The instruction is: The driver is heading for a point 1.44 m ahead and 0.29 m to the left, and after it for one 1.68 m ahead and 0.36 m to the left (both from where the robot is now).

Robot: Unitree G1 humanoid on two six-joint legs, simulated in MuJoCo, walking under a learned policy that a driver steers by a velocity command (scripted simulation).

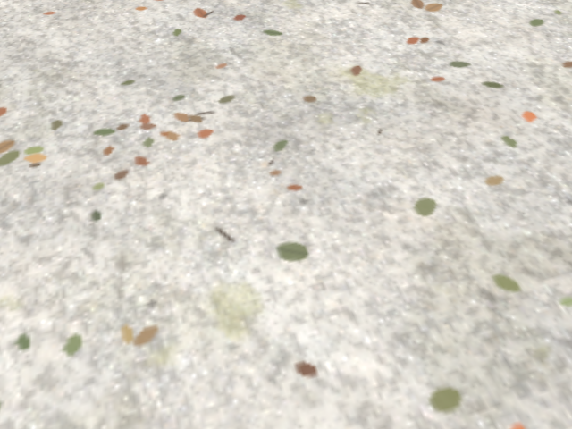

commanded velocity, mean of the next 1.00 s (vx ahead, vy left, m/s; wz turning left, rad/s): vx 0.00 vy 0.00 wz -0.01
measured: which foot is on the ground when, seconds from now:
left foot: down 0.00-1.00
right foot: down 0.00-1.00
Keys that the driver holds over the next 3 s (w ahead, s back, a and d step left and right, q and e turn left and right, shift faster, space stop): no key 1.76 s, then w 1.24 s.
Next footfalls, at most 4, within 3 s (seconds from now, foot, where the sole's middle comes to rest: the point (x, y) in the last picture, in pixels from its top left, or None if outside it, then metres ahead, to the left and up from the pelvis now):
2.48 right None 0.47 -0.11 -0.77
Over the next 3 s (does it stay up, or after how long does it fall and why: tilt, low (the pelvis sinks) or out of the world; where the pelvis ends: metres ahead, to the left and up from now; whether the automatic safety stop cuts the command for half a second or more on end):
stays up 0.58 0.01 0.00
